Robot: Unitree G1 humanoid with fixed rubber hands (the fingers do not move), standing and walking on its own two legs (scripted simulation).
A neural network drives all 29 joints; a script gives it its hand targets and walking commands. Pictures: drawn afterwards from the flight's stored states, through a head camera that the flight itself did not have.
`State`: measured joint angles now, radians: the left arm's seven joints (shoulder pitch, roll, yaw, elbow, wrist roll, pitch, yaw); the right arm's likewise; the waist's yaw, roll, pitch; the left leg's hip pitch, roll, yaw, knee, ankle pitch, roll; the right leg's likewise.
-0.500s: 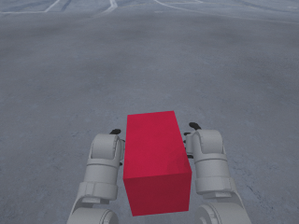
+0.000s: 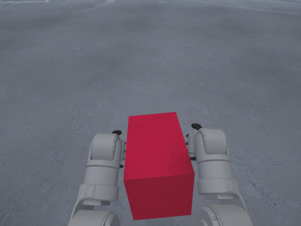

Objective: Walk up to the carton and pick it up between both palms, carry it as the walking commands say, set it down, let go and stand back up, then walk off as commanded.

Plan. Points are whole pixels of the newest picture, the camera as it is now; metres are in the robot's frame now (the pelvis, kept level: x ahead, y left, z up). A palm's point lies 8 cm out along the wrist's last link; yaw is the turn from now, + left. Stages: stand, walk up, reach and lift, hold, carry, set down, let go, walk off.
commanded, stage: carry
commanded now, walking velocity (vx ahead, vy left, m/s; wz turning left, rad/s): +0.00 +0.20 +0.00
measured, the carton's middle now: (156, 160) +0.33 -0.01 +0.01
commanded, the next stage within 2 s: none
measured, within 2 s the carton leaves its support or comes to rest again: neither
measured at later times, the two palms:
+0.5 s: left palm (99, 145) +0.32 +0.15 +0.09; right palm (184, 141) +0.31 -0.08 +0.10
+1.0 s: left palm (77, 152) +0.30 +0.20 +0.09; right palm (166, 152) +0.28 -0.03 +0.10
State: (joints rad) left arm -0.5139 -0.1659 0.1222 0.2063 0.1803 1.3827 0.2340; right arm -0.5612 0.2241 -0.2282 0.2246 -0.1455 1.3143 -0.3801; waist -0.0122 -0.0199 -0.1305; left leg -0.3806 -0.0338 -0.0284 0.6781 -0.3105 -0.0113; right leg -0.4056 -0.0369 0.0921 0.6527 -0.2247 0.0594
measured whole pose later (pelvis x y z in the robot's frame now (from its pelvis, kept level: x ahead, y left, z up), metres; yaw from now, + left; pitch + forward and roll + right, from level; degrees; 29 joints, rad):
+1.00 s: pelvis -0.02 +0.11 +0.00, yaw -6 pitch +3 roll +1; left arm -0.51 -0.19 0.16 0.07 0.16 1.32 0.28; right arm -0.56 0.26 -0.23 0.08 -0.12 1.26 -0.41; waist 0.01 -0.02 -0.08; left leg -0.42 -0.03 0.16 0.65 -0.28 0.09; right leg -0.46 -0.08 0.01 0.86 -0.46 0.08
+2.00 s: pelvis -0.12 +0.31 +0.00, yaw -10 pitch +2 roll +0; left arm -0.49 -0.22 0.17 -0.01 0.16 1.31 0.31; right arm -0.55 0.25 -0.23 0.04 -0.11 1.24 -0.39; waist 0.04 0.01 0.00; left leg -0.45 -0.01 0.17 0.68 -0.27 0.11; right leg -0.44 -0.03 -0.03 0.83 -0.48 0.08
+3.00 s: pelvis -0.21 +0.54 +0.00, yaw -6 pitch +2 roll -1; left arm -0.47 -0.22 0.16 -0.04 0.16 1.30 0.31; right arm -0.55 0.25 -0.22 0.02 -0.10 1.24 -0.38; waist 0.01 -0.01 0.05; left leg -0.44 0.00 0.06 0.68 -0.28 0.05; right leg -0.49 -0.11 -0.04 0.99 -0.48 0.09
